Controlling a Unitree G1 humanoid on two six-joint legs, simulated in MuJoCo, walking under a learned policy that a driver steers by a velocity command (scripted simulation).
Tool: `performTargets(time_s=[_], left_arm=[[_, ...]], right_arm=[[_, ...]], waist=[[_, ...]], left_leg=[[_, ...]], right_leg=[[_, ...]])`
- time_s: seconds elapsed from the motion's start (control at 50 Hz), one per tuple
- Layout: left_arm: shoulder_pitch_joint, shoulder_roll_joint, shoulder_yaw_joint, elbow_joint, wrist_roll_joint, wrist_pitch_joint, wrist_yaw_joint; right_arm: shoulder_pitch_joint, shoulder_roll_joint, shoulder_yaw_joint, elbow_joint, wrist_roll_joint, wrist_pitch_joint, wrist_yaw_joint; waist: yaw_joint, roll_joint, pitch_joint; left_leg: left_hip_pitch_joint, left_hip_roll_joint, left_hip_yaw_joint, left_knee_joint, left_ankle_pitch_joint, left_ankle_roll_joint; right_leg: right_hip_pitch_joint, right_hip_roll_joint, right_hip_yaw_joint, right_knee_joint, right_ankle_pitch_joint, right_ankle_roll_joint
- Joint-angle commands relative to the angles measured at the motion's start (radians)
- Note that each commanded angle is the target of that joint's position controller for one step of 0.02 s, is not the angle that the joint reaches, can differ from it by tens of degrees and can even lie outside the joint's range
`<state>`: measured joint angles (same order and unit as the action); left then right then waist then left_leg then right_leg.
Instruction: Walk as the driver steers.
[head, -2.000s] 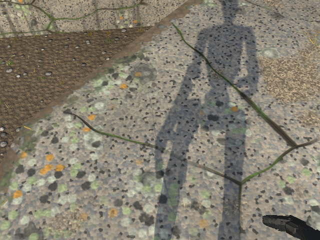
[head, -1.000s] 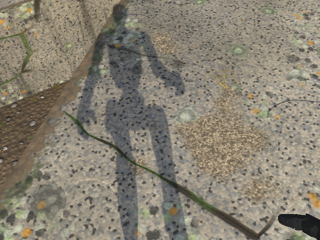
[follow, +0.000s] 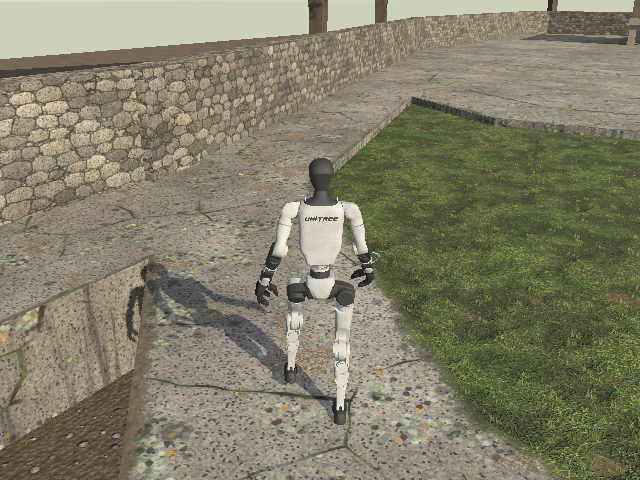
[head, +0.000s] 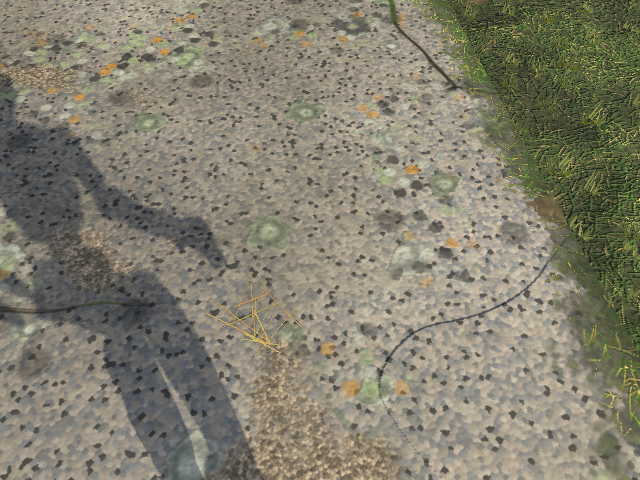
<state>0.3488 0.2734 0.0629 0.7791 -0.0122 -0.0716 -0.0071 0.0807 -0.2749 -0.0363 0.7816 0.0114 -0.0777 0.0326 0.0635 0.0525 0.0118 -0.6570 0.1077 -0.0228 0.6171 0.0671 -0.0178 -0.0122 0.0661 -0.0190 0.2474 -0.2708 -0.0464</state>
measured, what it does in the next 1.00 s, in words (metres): walks ahead: left foot, then right foot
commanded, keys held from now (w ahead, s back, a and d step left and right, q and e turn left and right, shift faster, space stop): w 0.62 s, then w+q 0.38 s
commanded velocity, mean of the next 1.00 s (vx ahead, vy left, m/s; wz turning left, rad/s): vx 0.50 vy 0.00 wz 0.10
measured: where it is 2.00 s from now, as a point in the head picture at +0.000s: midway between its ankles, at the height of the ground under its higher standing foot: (275, 239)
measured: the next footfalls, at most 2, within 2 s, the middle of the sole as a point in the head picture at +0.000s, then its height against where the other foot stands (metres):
left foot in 0.12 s outside the picture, level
right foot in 0.66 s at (410, 454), level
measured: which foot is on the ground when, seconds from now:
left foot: up 0.00-0.10, down 0.12-0.68, up 0.70-1.00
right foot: down 0.00-0.12, up 0.14-0.64, down 0.66-1.00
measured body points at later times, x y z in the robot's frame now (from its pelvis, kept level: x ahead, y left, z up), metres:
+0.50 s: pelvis +0.27 +0.05 +0.01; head +0.30 +0.06 +0.45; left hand +0.46 +0.30 -0.09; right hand +0.30 -0.23 -0.12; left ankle +0.21 +0.14 -0.74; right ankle +0.45 -0.13 -0.69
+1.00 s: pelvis +0.55 -0.01 +0.00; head +0.57 -0.01 +0.45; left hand +0.55 +0.28 -0.12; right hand +0.73 -0.25 -0.11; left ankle +0.68 +0.19 -0.67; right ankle +0.50 -0.10 -0.74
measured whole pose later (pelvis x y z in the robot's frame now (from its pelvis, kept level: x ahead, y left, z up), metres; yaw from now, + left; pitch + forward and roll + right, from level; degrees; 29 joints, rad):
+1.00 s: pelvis +0.55 -0.01 +0.00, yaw +9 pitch +1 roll -2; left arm 0.31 0.25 0.07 0.87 0.02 -0.10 0.00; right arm 0.18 -0.29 -0.07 0.81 0.02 -0.03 0.01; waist 0.05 0.05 0.01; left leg -0.71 0.11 -0.07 0.85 0.00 0.00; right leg -0.02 0.03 -0.19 0.23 -0.23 -0.04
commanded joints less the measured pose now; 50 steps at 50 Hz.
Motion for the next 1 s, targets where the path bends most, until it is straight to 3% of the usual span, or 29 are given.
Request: performTargets(time_s=[0.02,0.06,0.08,0.1,0.12,0.14,0.16,0.18,0.2,0.22,0.24,0.3,0.34,0.46,0.56,0.6,0.62,0.64,0.66,0.68,0.7,0.72,0.74,0.76,0.78,0.82,0.86,0.94,1.0], left_arm=[[0.029,0.177,0.048,-0.019,-0.009,-0.002,0.009],[0.020,0.186,0.052,-0.008,-0.010,0.008,0.014],[0.001,0.191,0.053,-0.009,-0.009,0.014,0.016],[-0.005,0.175,0.045,-0.009,-0.005,0.020,0.019],[0.012,0.130,0.024,-0.025,0.012,0.021,0.023],[0.149,0.020,-0.008,-0.044,0.007,0.001,0.015],[0.103,0.094,0.003,-0.026,-0.004,-0.020,0.010],[0.008,0.151,0.019,-0.052,-0.028,-0.029,0.004],[-0.058,0.147,0.014,-0.069,-0.024,-0.033,0.007],[-0.095,0.140,0.017,-0.076,-0.007,-0.031,0.011],[-0.078,0.134,0.022,-0.072,-0.002,-0.021,0.012],[-0.040,0.091,0.016,-0.058,0.001,0.006,0.016],[-0.100,0.080,0.012,-0.077,0.008,0.010,0.019],[-0.282,0.043,-0.004,-0.111,0.003,-0.008,0.001],[-0.389,0.054,-0.005,-0.153,-0.007,-0.022,-0.028],[-0.363,0.075,0.002,-0.153,-0.006,-0.027,-0.036],[-0.310,0.094,0.011,-0.140,-0.003,-0.028,-0.035],[-0.196,0.124,0.030,-0.106,0.003,-0.030,-0.030],[-0.023,0.181,0.054,-0.063,0.012,-0.030,-0.019],[0.097,0.289,0.078,-0.050,0.031,-0.025,-0.008],[0.125,0.236,0.064,-0.040,0.018,-0.019,-0.010],[0.068,0.174,0.044,-0.044,0.012,-0.019,-0.008],[0.002,0.140,0.033,-0.051,0.011,-0.019,-0.004],[-0.062,0.108,0.022,-0.050,0.013,-0.021,-0.007],[-0.109,0.079,0.015,-0.050,0.018,-0.030,-0.009],[-0.143,0.075,0.018,-0.037,0.025,-0.045,-0.010],[-0.145,0.092,0.025,-0.019,0.031,-0.054,-0.006],[-0.126,0.114,0.032,0.011,0.032,-0.050,0.012],[-0.093,0.137,0.038,0.029,0.024,-0.040,0.022]], right_arm=[[-0.115,-0.084,-0.016,-0.100,0.004,-0.022,0.016],[-0.075,-0.105,-0.024,-0.096,0.002,-0.026,0.021],[-0.012,-0.123,-0.034,-0.081,0.000,-0.028,0.019],[0.122,-0.159,-0.055,-0.040,-0.004,-0.028,0.012],[0.288,-0.227,-0.075,-0.009,-0.013,-0.026,0.003],[0.360,-0.314,-0.095,0.012,-0.023,-0.021,0.004],[0.370,-0.219,-0.070,0.007,-0.001,-0.021,0.008],[0.303,-0.179,-0.056,-0.001,0.001,-0.021,0.004],[0.237,-0.159,-0.049,-0.015,-0.005,-0.018,0.001],[0.185,-0.134,-0.042,-0.021,-0.014,-0.016,0.002],[0.156,-0.109,-0.032,-0.026,-0.025,-0.021,0.002],[0.153,-0.119,-0.035,-0.013,-0.016,-0.034,0.001],[0.171,-0.142,-0.043,0.001,-0.014,-0.034,-0.009],[0.245,-0.166,-0.047,0.038,0.000,-0.016,-0.026],[0.308,-0.182,-0.054,0.077,0.009,0.010,-0.030],[0.296,-0.194,-0.060,0.083,0.012,0.019,-0.035],[0.277,-0.202,-0.063,0.081,0.013,0.023,-0.038],[0.264,-0.192,-0.058,0.080,0.016,0.028,-0.039],[0.264,-0.150,-0.040,0.066,0.004,0.027,-0.040],[0.349,-0.047,-0.008,0.035,-0.014,0.010,-0.035],[0.364,-0.056,-0.005,0.048,0.006,-0.011,-0.029],[0.281,-0.155,-0.034,0.035,0.035,-0.021,-0.025],[0.213,-0.160,-0.037,0.016,0.039,-0.022,-0.024],[0.185,-0.146,-0.039,0.013,0.029,-0.016,-0.027],[0.195,-0.140,-0.047,0.019,0.020,0.000,-0.031],[0.241,-0.094,-0.044,0.035,0.022,0.029,-0.032],[0.224,-0.077,-0.045,0.023,0.020,0.044,-0.036],[0.139,-0.060,-0.044,-0.011,0.012,0.039,-0.025],[0.030,-0.035,-0.032,-0.049,0.007,0.034,-0.005]], waist=[[0.001,-0.123,0.056],[-0.029,-0.141,0.035],[-0.069,-0.148,-0.004],[-0.133,-0.132,-0.091],[-0.191,-0.048,-0.237],[-0.130,0.238,-0.366],[-0.174,0.197,-0.393],[-0.172,0.124,-0.238],[-0.150,0.035,-0.153],[-0.122,0.004,-0.082],[-0.087,0.028,-0.066],[-0.053,0.036,-0.050],[-0.061,0.014,-0.021],[-0.127,0.006,0.023],[-0.155,0.018,0.058],[-0.125,0.033,0.042],[-0.089,0.043,0.010],[-0.024,0.030,-0.059],[0.048,-0.007,-0.191],[0.039,-0.221,-0.349],[0.049,-0.331,-0.436],[0.058,-0.224,-0.273],[0.035,-0.179,-0.170],[0.002,-0.135,-0.092],[-0.032,-0.154,-0.051],[-0.069,-0.162,-0.028],[-0.081,-0.133,-0.002],[-0.063,-0.111,0.026],[-0.018,-0.091,0.058]], left_leg=[[0.006,-0.024,0.004,-0.072,-0.034,0.034],[0.064,-0.043,0.018,-0.096,-0.111,0.063],[0.162,-0.073,0.049,-0.114,-0.133,0.083],[0.350,-0.104,0.077,-0.120,-0.120,0.110],[0.639,0.031,-0.067,-0.077,-0.058,0.166],[0.996,0.261,-0.566,-0.184,-0.287,0.339],[1.029,0.270,-0.733,-0.305,-0.448,0.339],[0.918,0.247,-0.586,-0.316,-0.472,0.290],[0.777,0.211,-0.466,-0.326,-0.404,0.262],[0.643,0.176,-0.381,-0.353,-0.308,0.254],[0.560,0.148,-0.324,-0.379,-0.237,0.245],[0.473,0.125,-0.223,-0.448,-0.134,0.265],[0.477,0.124,-0.178,-0.478,-0.079,0.272],[0.532,0.076,-0.047,-0.489,-0.054,0.219],[0.666,0.139,-0.068,-0.426,-0.033,0.211],[0.713,0.161,-0.075,-0.373,0.059,0.193],[0.720,0.153,-0.063,-0.312,0.191,0.180],[0.687,0.111,-0.036,-0.172,0.325,0.158],[0.548,0.057,-0.005,0.053,0.245,0.125],[0.168,-0.086,0.049,0.443,-0.182,0.057],[-0.023,-0.155,-0.073,0.634,-0.654,0.043],[-0.115,-0.093,-0.114,0.707,-0.609,0.053],[-0.120,-0.040,-0.085,0.681,-0.515,0.059],[-0.083,-0.007,-0.074,0.623,-0.442,0.054],[-0.033,0.021,-0.083,0.572,-0.386,0.049],[0.043,0.033,-0.081,0.548,-0.329,0.034],[0.012,0.033,-0.091,0.513,-0.266,0.021],[-0.038,0.020,-0.080,0.305,-0.065,0.012],[-0.019,0.009,-0.010,0.144,0.020,0.025]], right_leg=[[0.000,-0.307,0.134,-0.034,0.288,-0.154],[0.050,-0.322,0.139,0.022,0.392,-0.131],[0.056,-0.304,0.122,0.099,0.542,-0.113],[0.026,-0.251,0.081,0.264,0.666,-0.087],[-0.137,-0.192,0.030,0.547,0.484,-0.048],[-0.555,-0.007,0.023,0.931,-0.097,0.030],[-0.684,-0.016,0.163,1.056,-0.309,0.024],[-0.769,-0.071,0.151,1.093,-0.246,0.013],[-0.756,-0.126,0.115,1.052,-0.155,0.006],[-0.722,-0.159,0.101,0.981,-0.092,0.007],[-0.657,-0.188,0.108,0.937,-0.048,0.007],[-0.602,-0.204,0.093,0.851,0.001,0.029],[-0.655,-0.213,0.087,0.760,0.084,0.050],[-0.633,-0.174,0.039,0.414,0.358,0.061],[-0.646,-0.143,0.030,0.289,0.292,0.031],[-0.597,-0.128,0.024,0.258,0.220,0.003],[-0.511,-0.104,0.004,0.243,0.194,-0.015],[-0.332,-0.075,-0.020,0.209,0.210,-0.040],[-0.043,-0.143,0.044,0.250,0.240,-0.084],[0.357,-0.410,0.428,0.251,0.193,-0.207],[0.431,-0.502,0.732,0.100,0.036,-0.282],[0.310,-0.465,0.605,0.072,-0.045,-0.228],[0.172,-0.426,0.459,0.049,-0.031,-0.187],[0.037,-0.384,0.361,0.004,0.015,-0.165],[-0.053,-0.348,0.278,-0.035,0.065,-0.146],[-0.149,-0.328,0.177,-0.094,0.150,-0.144],[-0.168,-0.324,0.091,-0.121,0.242,-0.148],[-0.119,-0.299,-0.049,-0.131,0.329,-0.127],[-0.080,-0.303,-0.117,-0.139,0.338,-0.113]])
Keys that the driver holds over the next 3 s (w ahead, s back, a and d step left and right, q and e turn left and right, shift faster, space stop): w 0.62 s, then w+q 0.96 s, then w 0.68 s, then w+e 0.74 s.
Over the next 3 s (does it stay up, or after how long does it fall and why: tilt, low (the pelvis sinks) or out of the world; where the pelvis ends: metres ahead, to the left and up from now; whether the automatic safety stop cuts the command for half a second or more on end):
stays up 1.55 0.48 0.00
